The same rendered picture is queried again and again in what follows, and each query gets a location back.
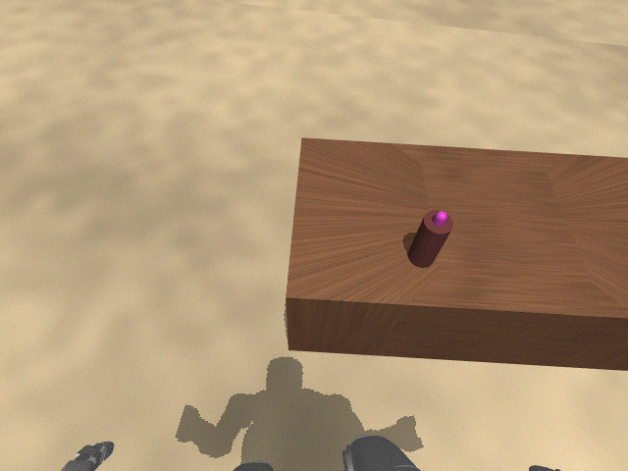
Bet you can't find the left robot hand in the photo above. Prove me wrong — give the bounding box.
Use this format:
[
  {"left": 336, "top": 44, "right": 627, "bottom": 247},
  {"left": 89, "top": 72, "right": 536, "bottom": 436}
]
[{"left": 61, "top": 442, "right": 114, "bottom": 471}]

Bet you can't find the bottle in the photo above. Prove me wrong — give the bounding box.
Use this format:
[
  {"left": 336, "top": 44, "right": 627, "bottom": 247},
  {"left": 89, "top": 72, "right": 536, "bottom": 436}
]
[{"left": 408, "top": 210, "right": 453, "bottom": 268}]

